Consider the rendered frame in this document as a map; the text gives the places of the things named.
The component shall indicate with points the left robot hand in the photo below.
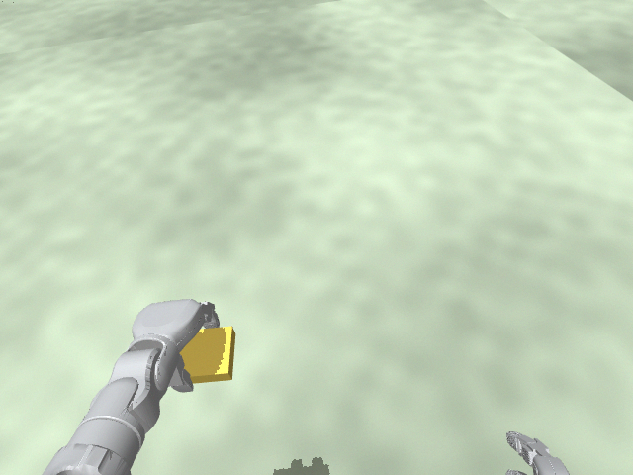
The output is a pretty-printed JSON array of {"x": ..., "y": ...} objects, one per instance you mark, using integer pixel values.
[{"x": 179, "y": 321}]

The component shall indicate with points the right robot hand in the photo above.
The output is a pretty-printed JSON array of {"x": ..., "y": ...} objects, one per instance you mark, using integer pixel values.
[{"x": 536, "y": 455}]

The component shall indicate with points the left robot arm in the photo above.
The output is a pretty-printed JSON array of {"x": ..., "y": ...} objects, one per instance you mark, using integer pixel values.
[{"x": 112, "y": 433}]

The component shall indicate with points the small box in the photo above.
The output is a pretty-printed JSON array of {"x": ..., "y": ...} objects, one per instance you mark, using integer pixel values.
[{"x": 208, "y": 357}]

